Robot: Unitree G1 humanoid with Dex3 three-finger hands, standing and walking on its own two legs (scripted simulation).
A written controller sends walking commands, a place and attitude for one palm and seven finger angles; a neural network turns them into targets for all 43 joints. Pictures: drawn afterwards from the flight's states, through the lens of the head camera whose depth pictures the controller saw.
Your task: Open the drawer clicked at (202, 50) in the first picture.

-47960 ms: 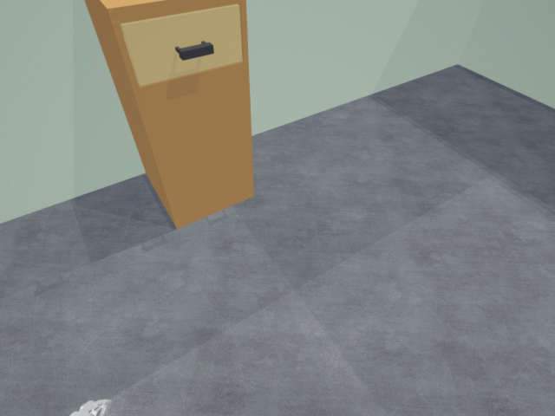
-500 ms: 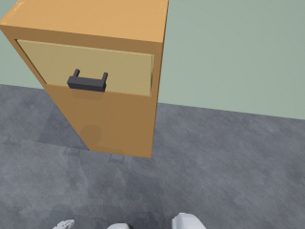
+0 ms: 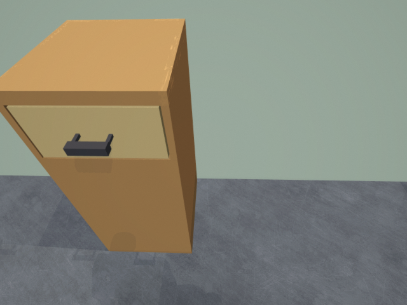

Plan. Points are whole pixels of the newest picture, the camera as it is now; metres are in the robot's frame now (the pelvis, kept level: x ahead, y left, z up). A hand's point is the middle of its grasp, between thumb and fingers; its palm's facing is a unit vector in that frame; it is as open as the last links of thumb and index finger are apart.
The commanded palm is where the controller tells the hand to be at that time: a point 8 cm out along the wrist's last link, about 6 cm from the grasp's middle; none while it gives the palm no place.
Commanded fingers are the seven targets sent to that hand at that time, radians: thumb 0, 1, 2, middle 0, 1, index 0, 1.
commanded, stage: come to a stop and stand still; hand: left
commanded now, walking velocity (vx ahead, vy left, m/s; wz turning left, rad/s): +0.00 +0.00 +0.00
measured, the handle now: (90, 142) +0.48 +0.31 +0.04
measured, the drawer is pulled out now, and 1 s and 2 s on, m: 0.00 0.00 0.00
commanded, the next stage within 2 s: look again from close up in 0.20 s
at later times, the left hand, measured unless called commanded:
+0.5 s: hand out of the picture +0.01 +0.18 -0.16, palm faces +0.02 -0.98 -0.21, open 7.4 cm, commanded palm none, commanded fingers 0.00 0.90 0.90 -0.20 -0.30 -0.20 -0.30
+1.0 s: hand out of the picture +0.02 +0.18 -0.16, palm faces +0.04 -0.97 -0.22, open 7.4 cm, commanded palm none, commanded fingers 0.00 0.90 0.90 -0.20 -0.30 -0.20 -0.30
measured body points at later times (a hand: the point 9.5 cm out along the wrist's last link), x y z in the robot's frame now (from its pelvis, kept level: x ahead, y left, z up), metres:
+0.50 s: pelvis +0.01 +0.00 +0.01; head +0.02 -0.01 +0.46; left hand +0.01 +0.23 -0.14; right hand -0.01 -0.22 -0.15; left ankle -0.02 +0.16 -0.72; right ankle -0.02 -0.12 -0.72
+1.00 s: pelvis +0.01 +0.00 +0.01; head +0.02 -0.01 +0.46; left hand +0.02 +0.23 -0.14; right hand +0.02 -0.22 -0.15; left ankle -0.02 +0.16 -0.72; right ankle -0.02 -0.12 -0.72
